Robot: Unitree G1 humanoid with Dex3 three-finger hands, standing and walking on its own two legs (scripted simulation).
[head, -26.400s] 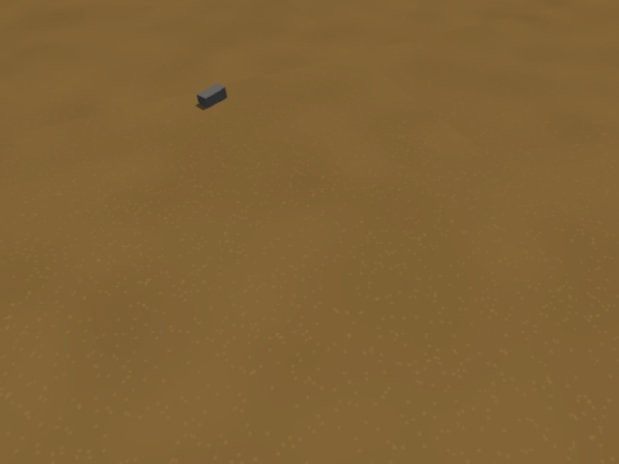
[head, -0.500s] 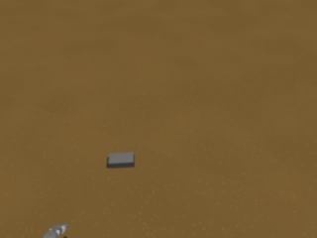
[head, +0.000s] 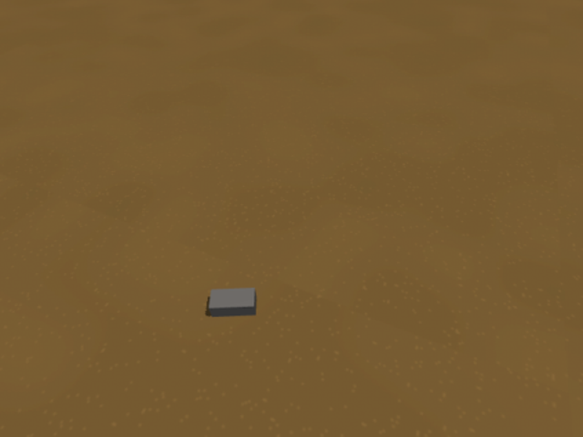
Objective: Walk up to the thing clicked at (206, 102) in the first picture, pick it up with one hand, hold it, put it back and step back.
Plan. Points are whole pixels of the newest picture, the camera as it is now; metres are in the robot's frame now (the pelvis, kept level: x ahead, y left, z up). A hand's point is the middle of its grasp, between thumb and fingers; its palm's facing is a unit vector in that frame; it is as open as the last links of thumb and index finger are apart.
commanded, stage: stand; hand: left
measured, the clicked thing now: (233, 302) +0.72 +0.25 -0.75
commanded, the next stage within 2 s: walk up in 0.72 s
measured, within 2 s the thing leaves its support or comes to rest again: neither
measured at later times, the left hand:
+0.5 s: hand out of the picture +0.09 +0.24 -0.15, palm faces -0.05 -0.94 -0.34, open 7.4 cm
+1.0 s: hand out of the picture +0.08 +0.31 -0.17, palm faces +0.03 -0.94 -0.35, open 7.4 cm
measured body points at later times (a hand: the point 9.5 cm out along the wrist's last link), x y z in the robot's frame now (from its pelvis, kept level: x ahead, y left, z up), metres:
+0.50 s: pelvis +0.01 -0.01 +0.00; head +0.02 -0.01 +0.45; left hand +0.09 +0.29 -0.13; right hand +0.07 -0.31 -0.14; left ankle +0.00 +0.13 -0.75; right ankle +0.03 -0.12 -0.75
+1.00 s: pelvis +0.07 +0.03 -0.01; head +0.08 +0.04 +0.44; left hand +0.08 +0.36 -0.14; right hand +0.15 -0.30 -0.12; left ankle +0.14 +0.16 -0.75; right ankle +0.03 -0.12 -0.75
